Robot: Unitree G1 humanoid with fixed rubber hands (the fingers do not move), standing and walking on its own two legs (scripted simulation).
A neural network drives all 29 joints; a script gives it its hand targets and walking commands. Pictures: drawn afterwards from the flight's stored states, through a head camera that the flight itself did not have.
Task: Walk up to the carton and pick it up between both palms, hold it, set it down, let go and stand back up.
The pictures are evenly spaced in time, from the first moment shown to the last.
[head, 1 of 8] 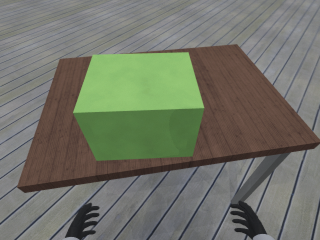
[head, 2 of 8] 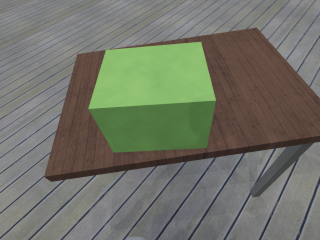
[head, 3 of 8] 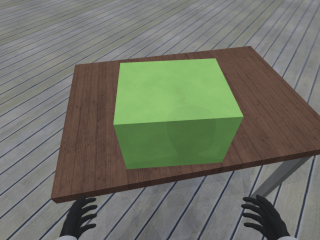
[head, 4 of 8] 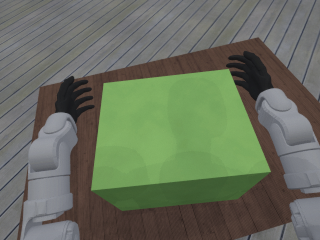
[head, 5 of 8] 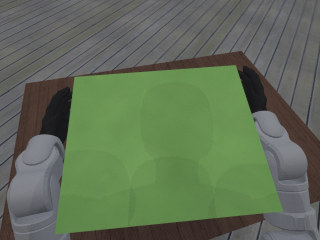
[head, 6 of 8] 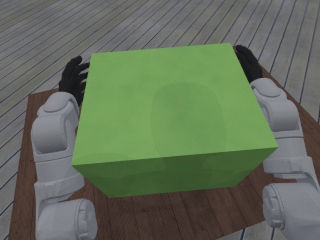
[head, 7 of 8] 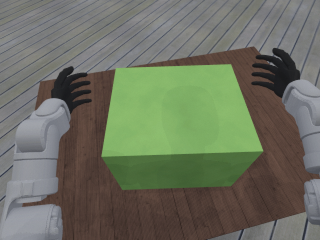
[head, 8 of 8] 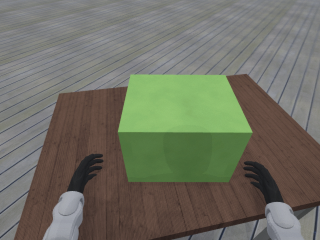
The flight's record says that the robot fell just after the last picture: no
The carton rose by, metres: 0.10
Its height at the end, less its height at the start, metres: +0.00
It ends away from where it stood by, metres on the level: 0.12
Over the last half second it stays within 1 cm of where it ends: yes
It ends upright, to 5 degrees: yes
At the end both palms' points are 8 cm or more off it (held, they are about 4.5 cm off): yes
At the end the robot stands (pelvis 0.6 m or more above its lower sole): yes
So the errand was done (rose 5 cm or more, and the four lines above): yes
